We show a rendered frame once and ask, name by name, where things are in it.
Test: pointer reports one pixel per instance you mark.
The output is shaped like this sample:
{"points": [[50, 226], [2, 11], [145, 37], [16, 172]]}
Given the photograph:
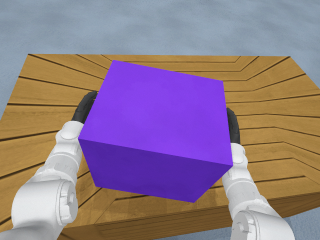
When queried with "robot left hand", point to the robot left hand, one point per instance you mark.
{"points": [[84, 107]]}

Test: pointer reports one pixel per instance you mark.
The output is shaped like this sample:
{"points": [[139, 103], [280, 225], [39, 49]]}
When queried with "robot right hand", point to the robot right hand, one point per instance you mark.
{"points": [[233, 126]]}

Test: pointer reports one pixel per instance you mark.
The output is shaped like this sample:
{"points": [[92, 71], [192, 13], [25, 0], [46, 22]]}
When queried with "right robot forearm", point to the right robot forearm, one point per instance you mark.
{"points": [[240, 188]]}

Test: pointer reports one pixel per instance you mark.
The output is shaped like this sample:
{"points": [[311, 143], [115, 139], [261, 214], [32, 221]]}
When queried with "left robot upper arm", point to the left robot upper arm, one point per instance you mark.
{"points": [[42, 209]]}

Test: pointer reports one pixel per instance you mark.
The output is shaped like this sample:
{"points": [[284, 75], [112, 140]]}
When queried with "left robot forearm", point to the left robot forearm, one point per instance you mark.
{"points": [[64, 160]]}

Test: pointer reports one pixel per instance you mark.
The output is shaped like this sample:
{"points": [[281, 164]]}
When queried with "carton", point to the carton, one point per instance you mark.
{"points": [[157, 132]]}

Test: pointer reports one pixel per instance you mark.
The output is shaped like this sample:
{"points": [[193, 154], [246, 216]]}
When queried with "right robot upper arm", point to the right robot upper arm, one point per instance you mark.
{"points": [[252, 225]]}

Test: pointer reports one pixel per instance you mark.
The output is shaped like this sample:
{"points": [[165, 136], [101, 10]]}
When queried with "pedestal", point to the pedestal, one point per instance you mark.
{"points": [[276, 104]]}

